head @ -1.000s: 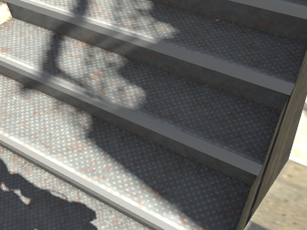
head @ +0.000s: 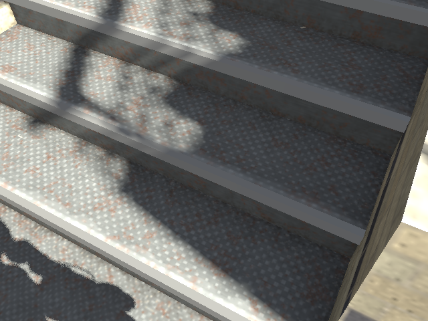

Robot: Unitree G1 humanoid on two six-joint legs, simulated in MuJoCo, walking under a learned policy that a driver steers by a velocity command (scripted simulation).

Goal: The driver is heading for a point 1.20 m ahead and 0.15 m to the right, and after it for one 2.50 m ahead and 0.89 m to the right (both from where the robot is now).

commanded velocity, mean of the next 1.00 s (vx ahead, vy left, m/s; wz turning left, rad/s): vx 0.02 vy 0.00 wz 0.00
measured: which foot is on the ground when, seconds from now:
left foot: down 0.00-1.00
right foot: down 0.00-1.00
